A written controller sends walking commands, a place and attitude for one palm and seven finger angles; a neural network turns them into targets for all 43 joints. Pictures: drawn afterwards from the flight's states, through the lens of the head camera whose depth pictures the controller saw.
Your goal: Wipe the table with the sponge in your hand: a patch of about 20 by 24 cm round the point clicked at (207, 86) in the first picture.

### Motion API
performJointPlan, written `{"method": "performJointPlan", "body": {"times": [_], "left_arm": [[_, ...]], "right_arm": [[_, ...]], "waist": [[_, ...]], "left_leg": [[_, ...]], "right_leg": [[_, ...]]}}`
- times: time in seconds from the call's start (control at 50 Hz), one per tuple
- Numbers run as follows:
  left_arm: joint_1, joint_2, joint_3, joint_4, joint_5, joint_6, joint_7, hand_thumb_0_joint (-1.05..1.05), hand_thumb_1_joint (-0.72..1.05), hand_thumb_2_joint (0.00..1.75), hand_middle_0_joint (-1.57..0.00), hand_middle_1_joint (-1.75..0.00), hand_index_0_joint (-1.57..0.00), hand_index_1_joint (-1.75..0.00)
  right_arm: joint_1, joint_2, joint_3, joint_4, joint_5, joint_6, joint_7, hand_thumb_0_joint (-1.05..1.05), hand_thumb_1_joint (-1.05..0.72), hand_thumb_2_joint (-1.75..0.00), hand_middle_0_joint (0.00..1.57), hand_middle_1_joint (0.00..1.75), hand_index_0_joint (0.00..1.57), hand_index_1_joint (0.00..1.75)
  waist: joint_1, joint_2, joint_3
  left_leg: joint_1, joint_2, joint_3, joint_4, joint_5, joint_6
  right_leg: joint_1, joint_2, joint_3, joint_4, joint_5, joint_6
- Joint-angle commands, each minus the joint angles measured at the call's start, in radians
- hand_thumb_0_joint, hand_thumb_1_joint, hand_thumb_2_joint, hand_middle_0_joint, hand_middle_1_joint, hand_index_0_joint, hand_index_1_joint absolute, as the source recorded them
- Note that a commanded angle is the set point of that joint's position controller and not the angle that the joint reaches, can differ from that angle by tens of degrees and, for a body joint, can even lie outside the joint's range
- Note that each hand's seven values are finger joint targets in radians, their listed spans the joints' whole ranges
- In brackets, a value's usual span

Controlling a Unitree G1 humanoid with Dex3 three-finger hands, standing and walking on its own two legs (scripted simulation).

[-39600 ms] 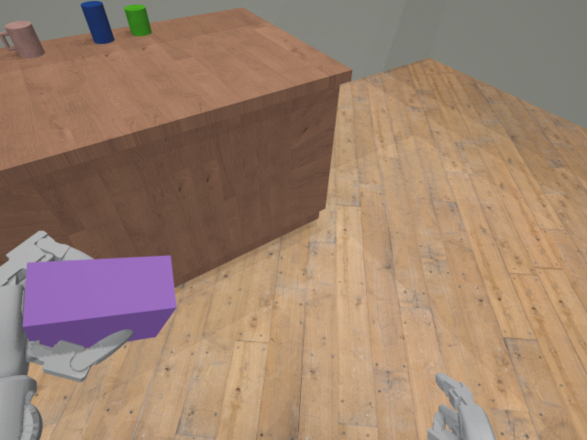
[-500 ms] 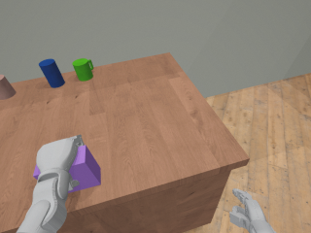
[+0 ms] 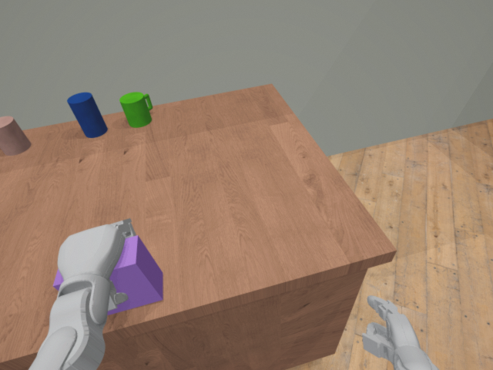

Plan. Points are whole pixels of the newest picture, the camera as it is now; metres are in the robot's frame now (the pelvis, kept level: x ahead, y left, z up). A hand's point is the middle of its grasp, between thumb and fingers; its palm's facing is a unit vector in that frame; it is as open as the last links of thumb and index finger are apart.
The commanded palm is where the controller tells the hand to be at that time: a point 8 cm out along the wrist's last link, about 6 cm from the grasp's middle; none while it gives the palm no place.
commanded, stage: lift the sponge slowly off the table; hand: left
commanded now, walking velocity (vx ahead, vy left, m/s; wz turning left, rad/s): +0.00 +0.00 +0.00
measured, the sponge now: (119, 284) +0.23 +0.27 +0.02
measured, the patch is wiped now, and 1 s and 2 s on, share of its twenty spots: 1.00 1.00 1.00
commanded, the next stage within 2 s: bring the sponge back beside the body in 1.84 s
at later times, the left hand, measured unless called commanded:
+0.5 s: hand (108, 263) +0.23 +0.26 +0.09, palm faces +0.06 -0.13 -0.99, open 9.8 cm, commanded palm +0.20 +0.25 +0.16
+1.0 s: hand (104, 247) +0.23 +0.26 +0.12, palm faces +0.09 -0.11 -0.99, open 9.8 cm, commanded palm +0.20 +0.26 +0.20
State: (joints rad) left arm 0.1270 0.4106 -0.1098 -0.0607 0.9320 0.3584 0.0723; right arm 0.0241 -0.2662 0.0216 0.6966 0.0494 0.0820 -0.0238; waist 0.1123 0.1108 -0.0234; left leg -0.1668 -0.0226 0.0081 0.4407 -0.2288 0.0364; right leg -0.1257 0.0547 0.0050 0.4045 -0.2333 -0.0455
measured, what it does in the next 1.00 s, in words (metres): stands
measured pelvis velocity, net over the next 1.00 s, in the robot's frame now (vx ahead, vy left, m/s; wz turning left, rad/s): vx -0.01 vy -0.01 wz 0.00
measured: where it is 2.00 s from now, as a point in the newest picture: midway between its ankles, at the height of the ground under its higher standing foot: outside the picture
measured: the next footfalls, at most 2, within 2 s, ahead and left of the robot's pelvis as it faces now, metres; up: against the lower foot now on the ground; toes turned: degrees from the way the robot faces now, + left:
none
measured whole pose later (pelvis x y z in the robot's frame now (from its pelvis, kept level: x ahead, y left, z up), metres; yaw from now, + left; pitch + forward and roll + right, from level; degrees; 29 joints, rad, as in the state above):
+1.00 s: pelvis -0.01 -0.01 +0.00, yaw +0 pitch -5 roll +0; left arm 0.03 0.48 -0.10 -0.17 0.88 0.42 -0.04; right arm -0.02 -0.28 0.04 0.71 0.04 0.08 -0.04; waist 0.13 0.13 0.00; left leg -0.12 -0.02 0.00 0.39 -0.19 0.02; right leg -0.09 0.06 0.00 0.37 -0.20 -0.06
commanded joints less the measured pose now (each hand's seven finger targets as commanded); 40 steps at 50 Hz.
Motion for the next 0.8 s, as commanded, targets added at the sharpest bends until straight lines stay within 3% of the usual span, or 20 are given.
{"method": "performJointPlan", "body": {"times": [0.0, 0.04, 0.08, 0.12, 0.18, 0.2, 0.24, 0.26, 0.28, 0.34, 0.38, 0.42, 0.46, 0.48, 0.54, 0.58, 0.64, 0.68, 0.74, 0.78], "left_arm": [[-0.186, 0.159, 0.084, -0.214, 0.012, -0.004, 0.011, 0.00, 0.10, 1.30, -1.20, -1.60, -1.20, -1.60], [-0.177, 0.148, 0.076, -0.210, 0.013, -0.004, 0.008, 0.00, 0.10, 1.30, -1.20, -1.60, -1.20, -1.60], [-0.217, 0.189, 0.102, -0.265, 0.017, -0.007, 0.009, 0.00, 0.10, 1.30, -1.20, -1.60, -1.20, -1.60], [-0.205, 0.143, 0.066, -0.243, 0.020, -0.002, 0.009, 0.00, 0.10, 1.30, -1.20, -1.60, -1.20, -1.60], [-0.269, 0.198, 0.100, -0.285, 0.030, 0.001, 0.013, 0.00, 0.10, 1.30, -1.20, -1.60, -1.20, -1.60], [-0.276, 0.170, 0.076, -0.280, 0.032, 0.004, 0.016, 0.00, 0.10, 1.30, -1.20, -1.60, -1.20, -1.60], [-0.255, 0.201, 0.109, -0.260, 0.036, 0.009, 0.018, 0.00, 0.10, 1.30, -1.20, -1.60, -1.20, -1.60], [-0.261, 0.187, 0.092, -0.280, 0.037, 0.011, 0.016, 0.00, 0.10, 1.30, -1.20, -1.60, -1.20, -1.60], [-0.279, 0.231, 0.135, -0.311, 0.031, 0.011, 0.017, 0.00, 0.10, 1.30, -1.20, -1.60, -1.20, -1.60], [-0.231, 0.196, 0.110, -0.282, 0.025, 0.027, 0.010, 0.00, 0.10, 1.30, -1.20, -1.60, -1.20, -1.60], [-0.247, 0.239, 0.143, -0.328, 0.020, 0.036, 0.002, 0.00, 0.10, 1.30, -1.20, -1.60, -1.20, -1.60], [-0.254, 0.193, 0.098, -0.286, 0.018, 0.054, -0.011, 0.00, 0.10, 1.30, -1.20, -1.60, -1.20, -1.60], [-0.286, 0.215, 0.104, -0.286, 0.018, 0.061, -0.025, 0.00, 0.10, 1.30, -1.20, -1.60, -1.20, -1.60], [-0.311, 0.242, 0.122, -0.320, 0.016, 0.059, -0.031, 0.00, 0.10, 1.30, -1.20, -1.60, -1.20, -1.60], [-0.290, 0.229, 0.118, -0.277, 0.010, 0.055, -0.047, 0.00, 0.10, 1.30, -1.20, -1.60, -1.20, -1.60], [-0.334, 0.273, 0.145, -0.320, 0.010, 0.045, -0.052, 0.00, 0.10, 1.30, -1.20, -1.60, -1.20, -1.60], [-0.326, 0.265, 0.146, -0.255, 0.003, 0.040, -0.058, 0.00, 0.10, 1.30, -1.20, -1.60, -1.20, -1.60], [-0.389, 0.300, 0.165, -0.310, 0.008, 0.031, -0.059, 0.00, 0.10, 1.30, -1.20, -1.60, -1.20, -1.60], [-0.337, 0.253, 0.139, -0.293, -0.006, 0.026, -0.063, 0.00, 0.10, 1.30, -1.20, -1.60, -1.20, -1.60], [-0.347, 0.296, 0.174, -0.336, -0.007, 0.027, -0.063, 0.00, 0.10, 1.30, -1.20, -1.60, -1.20, -1.60]], "right_arm": [[-0.230, -0.091, -0.031, -0.179, -0.001, -0.062, -0.002, 0.00, -0.90, -0.90, 0.20, 0.30, 0.20, 0.30], [-0.231, -0.093, -0.030, -0.176, -0.001, -0.065, 0.000, 0.00, -0.90, -0.90, 0.20, 0.30, 0.20, 0.30], [-0.246, -0.095, -0.028, -0.181, -0.004, -0.065, -0.002, 0.00, -0.90, -0.90, 0.20, 0.30, 0.20, 0.30], [-0.241, -0.087, -0.027, -0.178, -0.003, -0.069, -0.001, 0.00, -0.90, -0.90, 0.20, 0.30, 0.20, 0.30], [-0.257, -0.092, -0.025, -0.174, -0.005, -0.064, -0.002, 0.00, -0.90, -0.90, 0.20, 0.30, 0.20, 0.30], [-0.253, -0.086, -0.023, -0.177, -0.006, -0.067, -0.003, 0.00, -0.90, -0.90, 0.20, 0.30, 0.20, 0.30], [-0.252, -0.091, -0.025, -0.162, -0.008, -0.064, -0.002, 0.00, -0.90, -0.90, 0.20, 0.30, 0.20, 0.30], [-0.261, -0.088, -0.023, -0.169, -0.008, -0.062, 0.000, 0.00, -0.90, -0.90, 0.20, 0.30, 0.20, 0.30], [-0.271, -0.090, -0.022, -0.173, -0.009, -0.064, -0.001, 0.00, -0.90, -0.90, 0.20, 0.30, 0.20, 0.30], [-0.272, -0.087, -0.020, -0.168, -0.008, -0.061, 0.004, 0.00, -0.90, -0.90, 0.20, 0.30, 0.20, 0.30], [-0.290, -0.091, -0.017, -0.175, -0.007, -0.058, 0.006, 0.00, -0.90, -0.90, 0.20, 0.30, 0.20, 0.30], [-0.287, -0.087, -0.012, -0.169, -0.003, -0.055, 0.005, 0.00, -0.90, -0.90, 0.20, 0.30, 0.20, 0.30], [-0.288, -0.093, -0.014, -0.165, -0.003, -0.049, 0.002, 0.00, -0.90, -0.90, 0.20, 0.30, 0.20, 0.30], [-0.302, -0.096, -0.011, -0.173, -0.002, -0.052, -0.003, 0.00, -0.90, -0.90, 0.20, 0.30, 0.20, 0.30], [-0.287, -0.094, -0.010, -0.168, -0.004, -0.053, -0.008, 0.00, -0.90, -0.90, 0.20, 0.30, 0.20, 0.30], [-0.296, -0.097, -0.008, -0.174, -0.004, -0.056, -0.014, 0.00, -0.90, -0.90, 0.20, 0.30, 0.20, 0.30], [-0.283, -0.097, -0.009, -0.166, -0.005, -0.059, -0.020, 0.00, -0.90, -0.90, 0.20, 0.30, 0.20, 0.30], [-0.296, -0.099, -0.007, -0.172, -0.002, -0.063, -0.022, 0.00, -0.90, -0.90, 0.20, 0.30, 0.20, 0.30], [-0.280, -0.094, -0.012, -0.173, -0.004, -0.075, -0.018, 0.00, -0.90, -0.90, 0.20, 0.30, 0.20, 0.30], [-0.295, -0.096, -0.009, -0.180, -0.003, -0.075, -0.014, 0.00, -0.90, -0.90, 0.20, 0.30, 0.20, 0.30]], "waist": [[0.011, -0.059, -0.152], [0.009, -0.070, -0.133], [0.013, -0.044, -0.156], [0.013, -0.074, -0.142], [0.014, -0.055, -0.156], [0.016, -0.060, -0.163], [0.023, -0.052, -0.170], [0.023, -0.049, -0.174], [0.029, -0.050, -0.191], [0.031, -0.053, -0.165], [0.033, -0.025, -0.180], [0.020, -0.054, -0.139], [0.016, -0.056, -0.151], [0.017, -0.041, -0.158], [0.017, -0.076, -0.143], [0.015, -0.041, -0.162], [0.014, -0.074, -0.134], [0.012, -0.026, -0.157], [0.021, -0.042, -0.165], [0.026, -0.021, -0.176]], "left_leg": [[0.078, -0.005, -0.083, -0.051, 0.212, 0.019], [0.080, -0.003, -0.085, -0.056, 0.216, 0.017], [0.098, -0.003, -0.093, -0.061, 0.230, 0.017], [0.097, 0.000, -0.093, -0.065, 0.226, 0.016], [0.112, 0.002, -0.098, -0.077, 0.223, 0.015], [0.111, 0.000, -0.092, -0.074, 0.225, 0.018], [0.116, -0.001, -0.090, -0.075, 0.244, 0.015], [0.116, -0.002, -0.089, -0.077, 0.253, 0.013], [0.122, -0.003, -0.095, -0.078, 0.252, 0.015], [0.117, -0.004, -0.087, -0.072, 0.269, 0.013], [0.122, -0.005, -0.095, -0.079, 0.266, 0.013], [0.111, -0.002, -0.091, -0.077, 0.254, 0.013], [0.112, -0.003, -0.090, -0.081, 0.236, 0.015], [0.122, -0.005, -0.094, -0.082, 0.223, 0.018], [0.111, -0.005, -0.089, -0.075, 0.220, 0.019], [0.121, -0.008, -0.090, -0.077, 0.210, 0.020], [0.105, -0.008, -0.086, -0.072, 0.193, 0.019], [0.117, -0.010, -0.091, -0.081, 0.182, 0.017], [0.118, -0.006, -0.090, -0.075, 0.217, 0.017], [0.114, -0.008, -0.099, -0.084, 0.208, 0.014]], "right_leg": [[0.013, -0.004, 0.089, -0.065, 0.181, -0.038], [0.008, -0.003, 0.089, -0.074, 0.184, -0.040], [0.025, 0.001, 0.109, -0.076, 0.197, -0.046], [0.016, -0.002, 0.088, -0.081, 0.179, -0.042], [0.031, 0.002, 0.110, -0.089, 0.172, -0.047], [0.035, -0.002, 0.092, -0.085, 0.170, -0.044], [0.051, -0.003, 0.102, -0.089, 0.200, -0.048], [0.059, -0.006, 0.098, -0.087, 0.213, -0.047], [0.074, 0.000, 0.121, -0.087, 0.214, -0.052], [0.066, -0.007, 0.107, -0.090, 0.238, -0.049], [0.079, -0.004, 0.129, -0.089, 0.234, -0.052], [0.048, -0.008, 0.109, -0.098, 0.210, -0.047], [0.051, -0.012, 0.112, -0.103, 0.193, -0.045], [0.052, -0.006, 0.134, -0.106, 0.176, -0.049], [0.046, -0.012, 0.117, -0.108, 0.177, -0.045], [0.052, -0.012, 0.140, -0.110, 0.165, -0.047], [0.037, -0.019, 0.130, -0.119, 0.148, -0.043], [0.041, -0.013, 0.151, -0.118, 0.123, -0.048], [0.052, -0.017, 0.122, -0.107, 0.169, -0.048], [0.063, -0.015, 0.145, -0.105, 0.156, -0.050]]}}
